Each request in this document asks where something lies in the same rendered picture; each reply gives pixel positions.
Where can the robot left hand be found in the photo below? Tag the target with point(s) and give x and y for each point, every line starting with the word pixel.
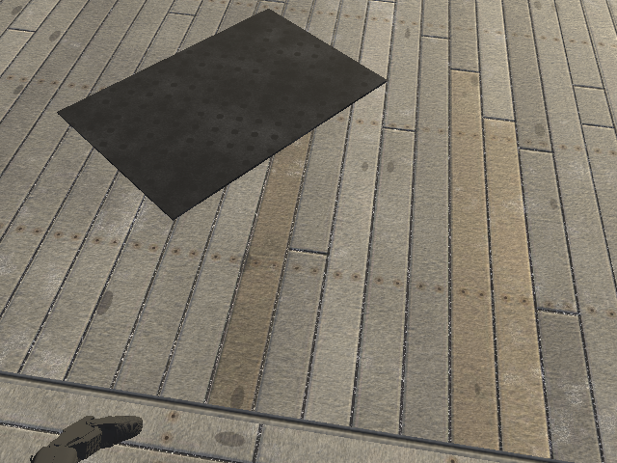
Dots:
pixel 85 437

